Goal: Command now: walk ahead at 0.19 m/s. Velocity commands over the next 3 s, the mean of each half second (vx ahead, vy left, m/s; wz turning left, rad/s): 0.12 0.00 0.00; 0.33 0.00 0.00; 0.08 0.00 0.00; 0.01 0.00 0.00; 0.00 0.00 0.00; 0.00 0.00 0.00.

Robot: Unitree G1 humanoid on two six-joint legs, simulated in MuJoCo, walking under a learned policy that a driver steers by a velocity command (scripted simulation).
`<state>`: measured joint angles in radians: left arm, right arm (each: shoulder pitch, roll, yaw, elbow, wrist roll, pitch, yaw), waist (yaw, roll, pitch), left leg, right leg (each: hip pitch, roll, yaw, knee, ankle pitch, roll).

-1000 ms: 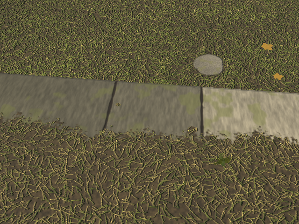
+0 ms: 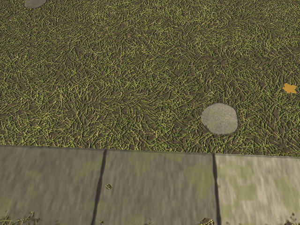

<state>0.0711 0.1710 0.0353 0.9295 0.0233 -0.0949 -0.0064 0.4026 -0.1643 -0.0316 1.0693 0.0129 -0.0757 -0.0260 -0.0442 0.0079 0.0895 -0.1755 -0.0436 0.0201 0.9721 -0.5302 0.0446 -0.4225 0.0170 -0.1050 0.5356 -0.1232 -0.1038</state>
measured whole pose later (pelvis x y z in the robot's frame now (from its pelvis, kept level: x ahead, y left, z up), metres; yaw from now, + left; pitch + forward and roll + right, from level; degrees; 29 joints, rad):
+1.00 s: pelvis +0.24 +0.00 +0.01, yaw +0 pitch +1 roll +0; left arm 0.49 0.13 0.01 1.11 0.02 -0.10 0.02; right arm 0.02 -0.17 -0.03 0.95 -0.02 -0.06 0.01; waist 0.06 0.02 0.07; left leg -0.51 -0.01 0.10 0.59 -0.06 0.07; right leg 0.07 0.05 -0.05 0.31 -0.38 -0.06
